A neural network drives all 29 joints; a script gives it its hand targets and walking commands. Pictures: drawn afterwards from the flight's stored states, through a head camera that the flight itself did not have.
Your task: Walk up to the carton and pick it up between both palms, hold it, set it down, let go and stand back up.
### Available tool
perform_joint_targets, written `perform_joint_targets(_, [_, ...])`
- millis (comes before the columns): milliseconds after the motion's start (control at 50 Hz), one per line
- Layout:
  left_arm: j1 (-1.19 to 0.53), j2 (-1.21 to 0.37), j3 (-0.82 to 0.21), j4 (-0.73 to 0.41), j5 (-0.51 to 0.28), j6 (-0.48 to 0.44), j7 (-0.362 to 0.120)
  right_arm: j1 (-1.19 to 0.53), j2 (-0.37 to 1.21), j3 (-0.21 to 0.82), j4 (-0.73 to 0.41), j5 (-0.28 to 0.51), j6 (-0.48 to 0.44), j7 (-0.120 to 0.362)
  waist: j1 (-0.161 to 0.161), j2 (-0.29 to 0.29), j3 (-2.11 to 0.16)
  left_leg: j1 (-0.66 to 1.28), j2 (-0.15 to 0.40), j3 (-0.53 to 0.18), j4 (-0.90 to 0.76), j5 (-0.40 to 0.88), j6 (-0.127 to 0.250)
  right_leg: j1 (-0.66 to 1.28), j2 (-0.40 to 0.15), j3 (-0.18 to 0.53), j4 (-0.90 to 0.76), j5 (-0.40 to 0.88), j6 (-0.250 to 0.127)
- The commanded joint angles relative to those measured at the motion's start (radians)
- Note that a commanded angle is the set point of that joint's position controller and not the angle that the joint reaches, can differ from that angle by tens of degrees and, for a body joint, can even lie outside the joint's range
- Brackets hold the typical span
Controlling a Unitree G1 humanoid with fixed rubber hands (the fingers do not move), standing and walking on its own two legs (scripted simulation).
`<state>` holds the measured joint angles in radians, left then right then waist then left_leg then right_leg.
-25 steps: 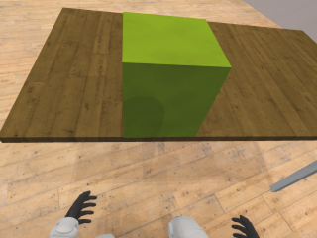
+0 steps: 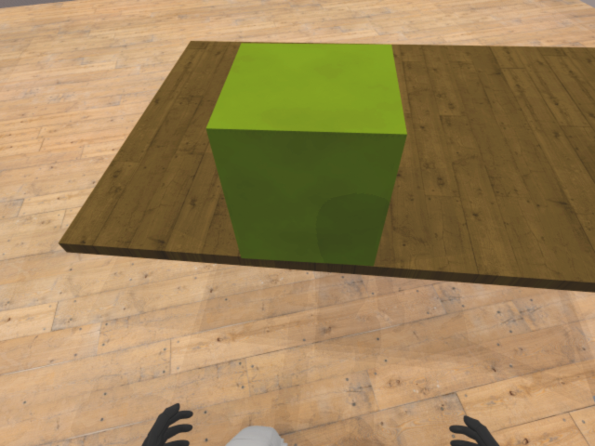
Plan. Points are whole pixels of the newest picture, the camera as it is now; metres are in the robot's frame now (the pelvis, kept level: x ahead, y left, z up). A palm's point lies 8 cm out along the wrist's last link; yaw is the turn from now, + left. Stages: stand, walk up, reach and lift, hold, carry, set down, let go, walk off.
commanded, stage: walk up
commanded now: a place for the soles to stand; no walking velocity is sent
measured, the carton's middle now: (310, 159) +0.47 +0.02 +0.12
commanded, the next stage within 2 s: none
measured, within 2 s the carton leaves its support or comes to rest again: neither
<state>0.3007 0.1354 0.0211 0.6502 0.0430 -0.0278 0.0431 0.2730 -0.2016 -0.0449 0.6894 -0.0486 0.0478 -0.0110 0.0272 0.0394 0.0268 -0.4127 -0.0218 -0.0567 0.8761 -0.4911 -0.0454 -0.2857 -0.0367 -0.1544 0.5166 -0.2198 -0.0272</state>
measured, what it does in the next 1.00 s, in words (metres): steps on the spot: left foot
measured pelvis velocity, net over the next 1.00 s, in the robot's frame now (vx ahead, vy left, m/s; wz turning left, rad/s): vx -0.01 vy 0.10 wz -0.07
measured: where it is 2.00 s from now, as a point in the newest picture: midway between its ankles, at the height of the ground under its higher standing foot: outside the picture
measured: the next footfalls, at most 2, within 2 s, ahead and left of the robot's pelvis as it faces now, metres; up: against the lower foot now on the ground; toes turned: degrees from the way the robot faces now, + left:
left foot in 0.08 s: +0.06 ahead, +0.12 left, +0.00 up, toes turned +1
left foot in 1.10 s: +0.08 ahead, +0.30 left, +0.00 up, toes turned -5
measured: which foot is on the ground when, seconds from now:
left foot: up 0.00-0.06, down 0.08-0.76, up 0.78-1.00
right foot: down 0.00-1.00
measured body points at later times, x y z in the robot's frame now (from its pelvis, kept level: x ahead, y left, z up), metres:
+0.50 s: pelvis -0.01 +0.03 +0.00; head -0.01 +0.04 +0.45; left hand +0.03 +0.25 -0.14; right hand +0.12 -0.18 -0.12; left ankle +0.02 +0.12 -0.73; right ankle +0.04 -0.10 -0.73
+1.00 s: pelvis -0.01 +0.10 -0.01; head +0.04 +0.06 +0.44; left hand +0.06 +0.35 -0.11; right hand +0.17 -0.16 -0.12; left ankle +0.01 +0.21 -0.67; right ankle +0.04 -0.10 -0.73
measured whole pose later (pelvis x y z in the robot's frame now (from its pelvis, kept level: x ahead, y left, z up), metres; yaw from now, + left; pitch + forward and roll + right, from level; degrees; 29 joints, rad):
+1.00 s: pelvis -0.01 +0.10 -0.01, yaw -4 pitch +1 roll -2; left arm 0.36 0.13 0.06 0.70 0.05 -0.04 0.12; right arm 0.09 -0.27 -0.06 0.60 -0.07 0.10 0.04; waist 0.03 0.12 0.10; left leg -0.58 0.04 0.00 1.11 -0.42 -0.04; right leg -0.35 -0.06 0.09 0.49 -0.16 0.11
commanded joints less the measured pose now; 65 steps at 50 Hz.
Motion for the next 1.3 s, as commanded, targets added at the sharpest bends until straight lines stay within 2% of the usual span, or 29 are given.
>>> perform_joint_targets(0, [-0.047,0.15,0.032,-0.097,-0.008,-0.01,-0.011,0.006,0.029,0.016,-0.091,0.007,-0.036,0.009,-0.018,-0.242,-0.09,0.112,0.007,0.072,-0.296,0.152,0.04,0.085,-0.233,0.16,-0.101,0.271,-0.119])
perform_joint_targets(40, [-0.05,0.147,0.027,-0.082,-0.02,0.009,-0.031,0.058,0.005,0.001,-0.08,0.002,-0.052,0.006,-0.047,-0.176,-0.058,0.268,0.025,0.046,-0.458,0.382,0.047,-0.034,-0.178,0.112,-0.013,0.161,-0.055])
perform_joint_targets(80, [0.019,0.076,0.003,-0.072,-0.031,0.017,-0.053,0.065,-0.068,-0.017,-0.084,-0.001,-0.066,-0.003,-0.021,0.027,-0.111,0.301,0.215,-0.242,-0.499,0.345,0.109,-0.14,-0.067,0.033,0.11,-0.166,0.034])
perform_joint_targets(100, [-0.004,0.059,0.0,-0.081,-0.028,0.025,-0.047,0.028,-0.11,-0.031,-0.095,0.012,-0.069,-0.008,-0.023,0.061,-0.05,0.152,0.269,-0.335,-0.566,0.211,0.175,-0.082,-0.016,0.055,0.11,-0.259,0.053])
perform_joint_targets(120, [-0.018,0.065,0.0,-0.077,-0.025,0.029,-0.04,-0.028,-0.096,-0.026,-0.095,0.028,-0.07,-0.005,-0.012,0.083,-0.008,0.047,0.245,-0.313,-0.576,0.128,0.195,0.006,-0.029,0.074,0.057,-0.218,0.047])
perform_joint_targets(180, [0.016,0.092,0.01,-0.042,-0.029,0.019,-0.048,-0.078,-0.055,-0.007,-0.107,0.035,-0.066,-0.002,0.003,0.125,0.041,0.055,0.135,-0.165,-0.561,0.064,0.123,-0.005,-0.03,0.093,-0.018,-0.089,0.044])
perform_joint_targets(240, [0.005,0.091,0.014,-0.028,-0.015,0.019,-0.049,-0.024,-0.039,-0.004,-0.082,0.048,-0.071,0.008,-0.024,0.066,0.053,0.024,0.151,-0.21,-0.589,0.044,0.107,0.03,-0.014,0.103,-0.031,-0.089,0.036])
perform_joint_targets(320, [0.054,0.097,0.025,-0.003,-0.022,0.009,-0.051,-0.047,-0.018,0.003,-0.074,0.043,-0.066,0.013,0.001,0.041,0.043,0.006,0.104,-0.163,-0.57,0.004,0.101,0.07,-0.016,0.132,-0.078,-0.107,0.039])
perform_joint_targets(560, [0.076,0.118,0.035,0.021,-0.039,-0.002,-0.049,0.002,-0.008,0.005,-0.034,0.019,-0.076,0.016,-0.032,-0.105,-0.021,0.151,0.048,-0.069,-0.446,0.213,0.068,0.015,-0.048,0.227,-0.182,-0.142,0.019])
perform_joint_targets(640, [0.079,0.113,0.039,0.02,-0.029,-0.001,-0.044,-0.01,-0.022,0.008,-0.015,0.032,-0.083,0.01,-0.014,0.022,-0.011,0.099,0.071,-0.09,-0.503,0.211,0.074,0.083,-0.041,0.197,-0.129,-0.046,0.013])
perform_joint_targets(720, [0.083,0.101,0.03,0.041,-0.035,-0.003,-0.038,0.015,-0.028,0.005,-0.017,0.032,-0.087,0.005,-0.021,-0.012,-0.035,0.142,0.08,-0.097,-0.483,0.32,0.083,0.075,-0.036,0.187,-0.113,0.038,0.024])
perform_joint_targets(740, [0.135,0.136,0.058,0.003,-0.031,-0.015,0.008,-0.166,-0.137,-0.03,-0.087,-0.008,-0.05,0.026,0.047,0.134,0.031,-0.022,-0.004,0.076,-0.243,0.171,0.074,0.117,-0.208,0.412,-0.176,0.064,-0.038])
perform_joint_targets(760, [0.198,0.215,0.088,-0.004,-0.01,-0.018,0.034,-0.194,-0.093,-0.025,-0.125,-0.042,-0.026,0.033,0.056,-0.001,0.059,-0.17,-0.016,0.122,-0.097,0.004,0.059,0.179,-0.364,0.622,-0.211,0.083,-0.128])
perform_joint_targets(780, [0.249,0.217,0.093,0.011,-0.002,-0.02,0.06,-0.204,-0.08,-0.032,-0.141,-0.063,-0.009,0.04,0.076,-0.007,0.073,-0.267,0.009,0.075,0.077,-0.102,0.053,0.198,-0.427,0.701,-0.218,0.179,-0.177])
perform_joint_targets(800, [0.205,0.225,0.1,0.01,0.007,-0.021,0.078,-0.147,-0.06,-0.034,-0.136,-0.05,0.008,0.042,0.03,-0.06,0.073,-0.285,0.055,0.037,0.181,-0.099,0.048,0.178,-0.465,0.681,-0.227,0.161,-0.205])
perform_joint_targets(820, [0.167,0.203,0.097,-0.009,0.007,-0.02,0.088,-0.132,-0.058,-0.034,-0.127,-0.044,0.019,0.043,0.013,-0.029,0.063,-0.294,0.075,0.019,0.234,-0.06,0.035,0.163,-0.428,0.622,-0.214,0.183,-0.185])
perform_joint_targets(860, [0.096,0.181,0.099,-0.031,0.012,-0.024,0.096,-0.159,-0.04,-0.014,-0.171,-0.027,0.03,0.048,-0.012,-0.179,-0.014,-0.253,0.101,-0.015,0.268,0.002,0.022,0.139,-0.326,0.53,-0.193,0.156,-0.14])
perform_joint_targets(880, [0.105,0.148,0.09,-0.021,0.014,-0.031,0.091,-0.169,-0.061,-0.01,-0.171,-0.031,0.029,0.049,-0.004,-0.136,-0.057,-0.227,0.09,0.006,0.296,0.061,0.011,0.126,-0.258,0.475,-0.177,0.18,-0.113])
perform_joint_targets(960, [0.027,0.172,0.096,-0.05,0.007,-0.04,0.075,-0.195,-0.043,0.014,-0.184,-0.01,0.046,0.057,-0.01,-0.3,-0.131,-0.216,0.098,0.043,0.239,0.088,-0.016,0.129,-0.208,0.398,-0.132,0.251,-0.079])
perform_joint_targets(1000, [0.013,0.209,0.109,-0.07,0.012,-0.045,0.077,-0.267,-0.055,0.027,-0.219,-0.007,0.041,0.059,0.015,-0.261,-0.111,-0.127,0.151,-0.005,0.055,0.077,0.012,0.072,-0.236,0.468,-0.11,0.315,-0.07])
perform_joint_targets(1060, [-0.115,0.256,0.111,-0.101,0.01,-0.023,0.048,-0.075,-0.022,0.028,-0.165,0.023,0.009,0.06,-0.079,-0.285,-0.202,0.203,0.118,0.04,-0.348,0.253,0.063,-0.024,-0.096,0.356,0.061,0.205,0.019])
perform_joint_targets(1080, [-0.067,0.229,0.097,-0.099,0.007,-0.003,0.026,-0.044,-0.074,0.007,-0.146,0.027,0.002,0.053,-0.07,-0.175,-0.19,0.278,0.077,0.065,-0.423,0.312,0.055,-0.083,-0.014,0.341,0.204,0.097,0.037])
perform_joint_targets(1100, [-0.002,0.137,0.065,-0.082,0.005,0.006,0.008,-0.014,-0.143,-0.018,-0.154,0.012,-0.011,0.046,-0.07,0.017,-0.219,0.381,0.17,-0.034,-0.418,0.279,0.058,-0.244,0.08,0.289,0.338,-0.248,0.072])
perform_joint_targets(1120, [0.005,0.093,0.041,-0.107,0.01,0.018,-0.002,-0.049,-0.232,-0.044,-0.183,0.007,-0.016,0.036,-0.043,0.225,-0.18,0.314,0.348,-0.26,-0.463,0.115,0.077,-0.418,0.14,0.25,0.509,-0.526,0.112])
perform_joint_targets(1140, [-0.052,0.128,0.061,-0.134,0.007,0.028,0.017,-0.12,-0.28,-0.063,-0.189,0.023,-0.011,0.022,-0.062,0.349,-0.152,0.146,0.427,-0.423,-0.622,-0.007,0.214,-0.417,0.115,0.272,0.651,-0.523,0.118])
perform_joint_targets(1160, [-0.074,0.183,0.076,-0.124,0.001,0.039,0.022,-0.171,-0.26,-0.059,-0.198,0.034,-0.012,0.016,-0.054,0.372,-0.102,0.054,0.446,-0.437,-0.691,-0.119,0.248,-0.382,0.077,0.283,0.758,-0.469,0.126])
perform_joint_targets(1200, [-0.053,0.212,0.081,-0.069,-0.02,0.046,0.012,-0.19,-0.146,-0.022,-0.211,0.028,-0.03,-0.011,-0.015,0.111,-0.012,0.188,0.38,-0.227,-0.554,0.229,0.188,-0.439,0.07,0.32,0.786,-0.372,0.116])
perform_joint_targets(1220, [-0.01,0.186,0.075,-0.028,-0.018,0.055,0.002,-0.158,-0.128,-0.019,-0.217,0.024,-0.041,-0.022,-0.007,0.089,-0.031,0.208,0.369,-0.172,-0.505,0.278,0.155,-0.426,0.059,0.325,0.796,-0.329,0.123])
perform_joint_targets(1280, [-0.049,0.192,0.078,-0.063,0.02,0.079,-0.016,-0.098,-0.039,-0.009,-0.18,0.029,-0.077,-0.031,-0.039,0.024,0.035,0.131,0.416,-0.266,-0.607,-0.014,0.175,-0.419,0.064,0.295,0.846,-0.261,0.122])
